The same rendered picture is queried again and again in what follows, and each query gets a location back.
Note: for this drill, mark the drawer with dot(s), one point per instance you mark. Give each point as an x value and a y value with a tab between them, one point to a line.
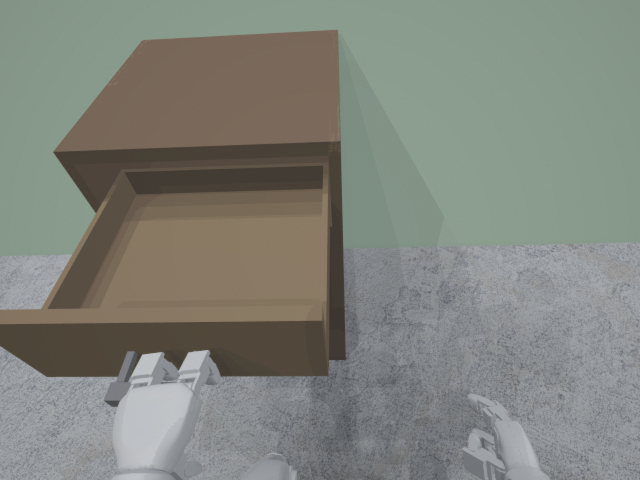
230	259

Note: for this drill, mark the right robot hand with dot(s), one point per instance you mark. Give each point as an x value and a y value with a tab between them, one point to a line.
488	457

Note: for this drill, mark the left robot hand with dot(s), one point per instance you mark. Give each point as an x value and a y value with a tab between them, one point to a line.
154	422

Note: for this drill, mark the robot left thigh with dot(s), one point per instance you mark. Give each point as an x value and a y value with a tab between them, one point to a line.
270	469

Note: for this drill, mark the cabinet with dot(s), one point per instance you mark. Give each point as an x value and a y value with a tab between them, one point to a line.
220	101

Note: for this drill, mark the left robot shin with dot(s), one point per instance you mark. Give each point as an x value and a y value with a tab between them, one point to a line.
275	456

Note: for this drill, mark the handle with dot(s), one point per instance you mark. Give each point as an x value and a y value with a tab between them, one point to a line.
117	390

